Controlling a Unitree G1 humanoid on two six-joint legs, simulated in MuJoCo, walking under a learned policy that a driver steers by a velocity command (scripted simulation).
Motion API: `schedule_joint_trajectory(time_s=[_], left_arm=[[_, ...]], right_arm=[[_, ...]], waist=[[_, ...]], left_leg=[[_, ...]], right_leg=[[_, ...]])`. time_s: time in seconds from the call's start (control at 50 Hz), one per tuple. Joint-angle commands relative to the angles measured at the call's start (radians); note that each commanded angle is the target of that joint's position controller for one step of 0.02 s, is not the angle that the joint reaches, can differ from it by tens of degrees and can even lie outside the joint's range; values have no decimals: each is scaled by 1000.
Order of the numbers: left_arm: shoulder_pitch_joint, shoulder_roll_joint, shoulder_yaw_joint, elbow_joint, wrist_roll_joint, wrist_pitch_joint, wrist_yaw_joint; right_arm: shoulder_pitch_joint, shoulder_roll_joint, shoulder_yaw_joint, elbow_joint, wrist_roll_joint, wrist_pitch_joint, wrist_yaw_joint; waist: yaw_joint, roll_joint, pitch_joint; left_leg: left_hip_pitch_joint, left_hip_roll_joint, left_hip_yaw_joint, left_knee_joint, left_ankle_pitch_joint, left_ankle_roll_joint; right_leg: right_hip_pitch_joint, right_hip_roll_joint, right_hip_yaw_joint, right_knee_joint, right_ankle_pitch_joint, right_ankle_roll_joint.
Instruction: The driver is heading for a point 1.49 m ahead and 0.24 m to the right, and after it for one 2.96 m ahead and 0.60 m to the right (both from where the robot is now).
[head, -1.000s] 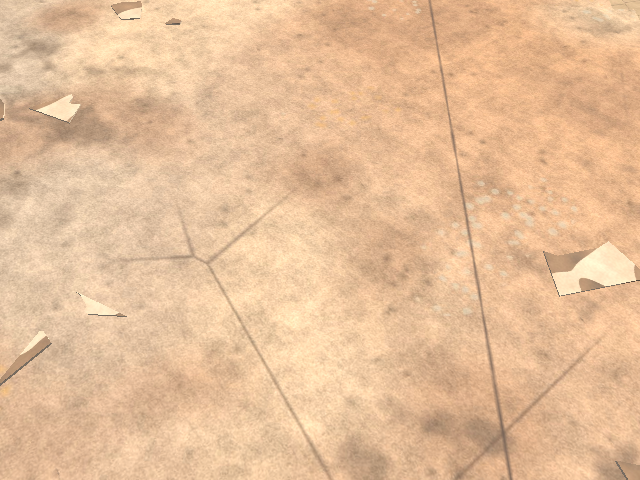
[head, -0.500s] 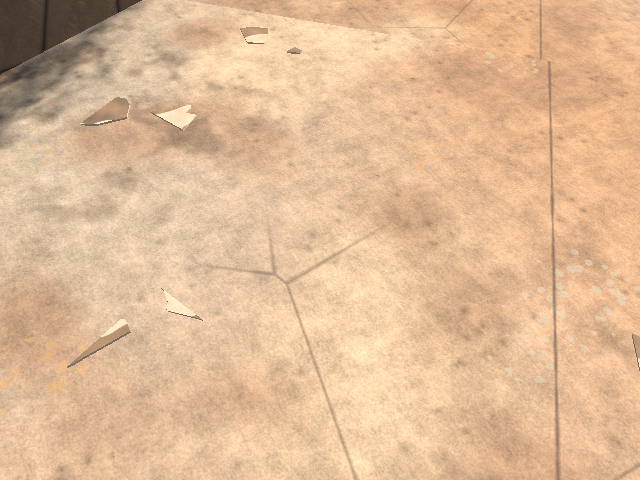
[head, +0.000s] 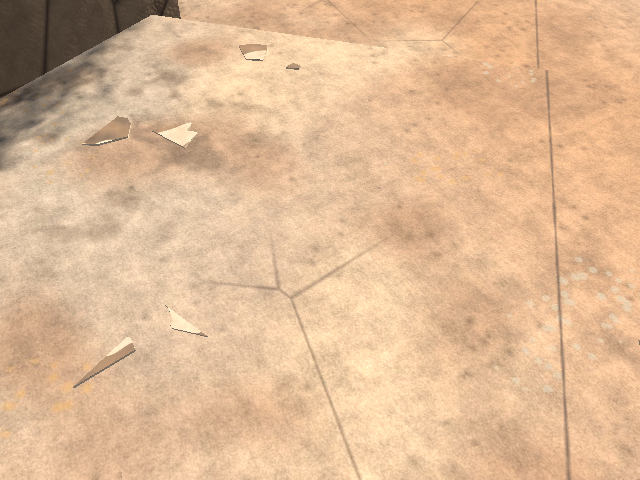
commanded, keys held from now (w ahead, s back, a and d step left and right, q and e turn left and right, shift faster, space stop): no key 0.62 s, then w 0.08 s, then no key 0.30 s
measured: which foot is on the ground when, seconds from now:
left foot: down 0.00-1.00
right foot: down 0.00-1.00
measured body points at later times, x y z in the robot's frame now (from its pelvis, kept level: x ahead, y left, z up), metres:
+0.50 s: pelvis +0.00 -0.01 +0.00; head +0.01 +0.00 +0.45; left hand +0.03 +0.25 -0.15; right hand +0.07 -0.26 -0.14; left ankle -0.02 +0.11 -0.73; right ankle +0.00 -0.16 -0.73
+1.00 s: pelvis +0.03 -0.04 +0.00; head +0.05 -0.04 +0.45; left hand +0.05 +0.20 -0.15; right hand +0.06 -0.28 -0.16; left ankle -0.02 +0.11 -0.73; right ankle +0.00 -0.14 -0.73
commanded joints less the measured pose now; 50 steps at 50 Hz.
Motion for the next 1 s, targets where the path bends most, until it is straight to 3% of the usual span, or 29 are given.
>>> schedule_joint_trajectory(time_s=[0.02, 0.62, 0.64, 0.68, 0.7, 0.72, 0.74, 0.76, 0.78, 0.8, 0.82, 0.84, 0.86, 0.92, 1.0], left_arm=[[12, 112, 24, -22, -2, -7, 7], [67, 59, 13, 168, -7, 6, 23], [87, 47, 10, 180, -8, 7, 24], [79, 41, 11, 176, -19, 7, 26], [54, 36, 10, 160, -19, -1, 25], [22, 11, 2, 141, -17, -14, 22], [18, -13, -6, 133, -13, -28, 16], [54, -23, -9, 142, -10, -39, 10], [110, -24, -12, 159, -4, -45, 4], [156, 21, -4, 173, 5, -45, 1], [159, 106, 14, 187, -6, -44, -4], [148, 75, 1, 182, -8, -46, -8], [119, 46, -8, 175, -6, -47, -10], [110, 73, 2, 165, -15, -51, -18], [121, 41, -2, 178, -20, -31, -17]], right_arm=[[-6, -102, -27, -43, 2, -14, -6], [60, -88, -13, 210, 13, -13, -26], [77, -86, -13, 224, 14, -11, -28], [89, -128, -27, 230, 27, -5, -32], [106, -148, -33, 230, 31, -8, -32], [111, -159, -34, 228, 32, -16, -30], [97, -160, -34, 227, 28, -25, -28], [51, -135, -26, 221, 23, -34, -27], [-3, -104, -15, 214, 22, -39, -24], [-12, -87, -12, 213, 20, -42, -22], [31, -44, -6, 211, 14, -39, -30], [71, -37, 0, 229, 10, -34, -37], [83, -47, 1, 237, 18, -30, -41], [112, -92, -2, 273, 21, -13, -43], [107, -80, 4, 293, 28, 5, -39]], waist=[[1, 14, -31], [-4, 5, 21], [-5, 14, 0], [-21, 61, 46], [-35, 100, 89], [-46, 149, 130], [-39, 172, 150], [-6, 167, 144], [36, 140, 120], [37, 55, 93], [-12, -141, 57], [-20, -180, 16], [-31, -150, 24], [-19, -32, -29], [-13, -37, -72]], left_leg=[[-27, 68, -66, -103, 256, 25], [-25, 45, -25, -134, 209, 5], [-16, 37, -21, -145, 95, 10], [-62, 58, -74, -189, -325, 58], [-85, 114, -157, -244, -476, 94], [-99, 186, -261, -301, -492, 132], [-140, 233, -327, -315, -409, 161], [-165, 231, -305, -286, -268, 155], [-188, 182, -215, -212, -108, 113], [-201, 103, -104, -94, 36, 52], [-158, -18, 52, 6, 45, -15], [-101, 11, 23, 20, 41, -47], [-74, 30, 4, 3, 92, -53], [3, 49, -13, -29, 354, -38], [47, 54, -6, -53, 402, -35]], right_leg=[[34, -1, 0, -42, 183, -10], [26, 23, -20, -79, 146, -23], [31, 40, -41, -68, 55, -25], [-50, 89, -96, 27, -206, -47], [-124, 98, -106, 93, -261, -57], [-178, 95, -99, 162, -193, -63], [-160, 65, -53, 187, -129, -75], [-111, 44, -28, 143, -87, -89], [-19, 36, -19, 29, -21, -100], [63, 6, 28, -55, 146, -106], [40, -27, 93, -77, 197, -140], [35, -91, 181, -115, 231, -189], [32, -101, 184, -113, 310, -194], [89, -20, 62, -26, 596, -136], [143, 1, 28, -20, 667, -119]])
